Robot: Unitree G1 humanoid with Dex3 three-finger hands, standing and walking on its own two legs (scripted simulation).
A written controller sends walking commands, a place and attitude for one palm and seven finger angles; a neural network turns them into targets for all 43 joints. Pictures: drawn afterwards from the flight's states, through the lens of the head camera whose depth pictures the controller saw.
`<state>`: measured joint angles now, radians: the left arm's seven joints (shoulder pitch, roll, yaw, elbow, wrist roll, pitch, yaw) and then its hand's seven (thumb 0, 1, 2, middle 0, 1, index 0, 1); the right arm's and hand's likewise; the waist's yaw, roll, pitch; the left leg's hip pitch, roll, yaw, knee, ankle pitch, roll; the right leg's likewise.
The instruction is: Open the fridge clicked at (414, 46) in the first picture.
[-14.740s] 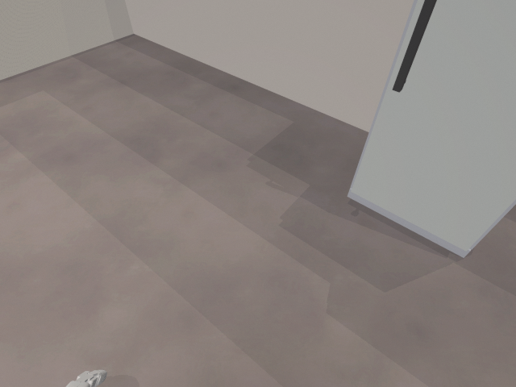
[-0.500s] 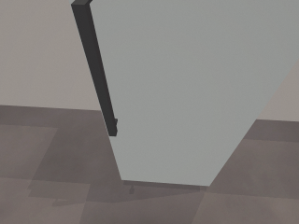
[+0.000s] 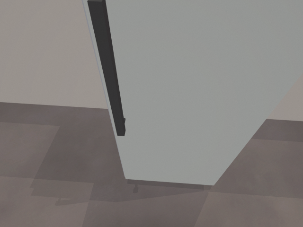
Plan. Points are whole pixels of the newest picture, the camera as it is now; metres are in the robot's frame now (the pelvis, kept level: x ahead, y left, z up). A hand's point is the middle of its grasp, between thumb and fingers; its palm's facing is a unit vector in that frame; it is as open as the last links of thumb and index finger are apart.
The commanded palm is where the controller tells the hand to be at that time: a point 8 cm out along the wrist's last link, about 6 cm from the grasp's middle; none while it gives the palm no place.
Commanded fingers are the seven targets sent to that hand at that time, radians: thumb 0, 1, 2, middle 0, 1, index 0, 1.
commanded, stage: look again from close up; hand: left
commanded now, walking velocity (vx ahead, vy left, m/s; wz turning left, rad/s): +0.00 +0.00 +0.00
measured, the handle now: (114, 82) +0.46 +0.14 +0.14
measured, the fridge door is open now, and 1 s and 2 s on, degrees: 0 0 0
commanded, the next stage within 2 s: raise the hand to about handle height in 0.16 s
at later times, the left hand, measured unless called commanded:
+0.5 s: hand (91, 188) +0.21 +0.17 +0.01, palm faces +0.18 -0.98 -0.11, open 7.7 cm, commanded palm +0.11 +0.23 -0.04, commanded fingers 0.00 0.60 0.77 -0.22 -0.50 -0.22 -0.50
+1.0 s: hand (82, 200) +0.18 +0.18 +0.00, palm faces -0.08 -0.99 -0.08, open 10.6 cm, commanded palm +0.14 +0.25 +0.02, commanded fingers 0.00 0.01 0.52 -0.26 -0.87 -0.26 -0.87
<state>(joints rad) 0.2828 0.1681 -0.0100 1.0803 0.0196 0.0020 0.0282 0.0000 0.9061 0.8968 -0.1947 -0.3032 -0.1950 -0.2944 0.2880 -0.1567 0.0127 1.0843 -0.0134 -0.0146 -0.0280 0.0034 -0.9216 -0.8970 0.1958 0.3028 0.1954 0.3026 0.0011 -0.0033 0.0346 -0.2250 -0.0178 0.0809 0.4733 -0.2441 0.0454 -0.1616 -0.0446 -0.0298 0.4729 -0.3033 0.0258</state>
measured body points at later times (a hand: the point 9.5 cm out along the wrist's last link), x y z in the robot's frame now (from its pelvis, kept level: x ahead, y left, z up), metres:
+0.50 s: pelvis -0.02 -0.02 -0.02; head -0.01 -0.03 +0.43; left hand +0.19 +0.22 +0.02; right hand +0.12 -0.27 -0.11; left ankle +0.01 +0.09 -0.74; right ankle -0.03 -0.13 -0.74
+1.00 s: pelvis -0.04 -0.05 -0.07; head +0.00 -0.05 +0.38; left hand +0.18 +0.24 +0.01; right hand +0.14 -0.26 -0.15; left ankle +0.01 +0.09 -0.74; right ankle -0.03 -0.14 -0.74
